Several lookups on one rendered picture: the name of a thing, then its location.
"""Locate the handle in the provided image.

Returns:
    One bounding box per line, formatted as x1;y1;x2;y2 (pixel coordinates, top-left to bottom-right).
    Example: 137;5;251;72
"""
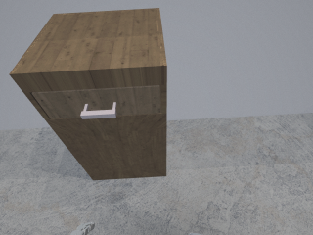
80;102;117;119

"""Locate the robot left hand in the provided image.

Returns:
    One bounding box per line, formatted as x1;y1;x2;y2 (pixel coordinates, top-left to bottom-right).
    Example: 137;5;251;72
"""
70;221;95;235

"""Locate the cabinet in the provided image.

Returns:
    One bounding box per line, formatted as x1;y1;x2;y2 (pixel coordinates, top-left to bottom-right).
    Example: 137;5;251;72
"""
9;8;167;181

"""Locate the drawer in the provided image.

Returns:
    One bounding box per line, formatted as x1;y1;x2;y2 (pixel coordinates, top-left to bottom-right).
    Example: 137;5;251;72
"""
31;85;160;119

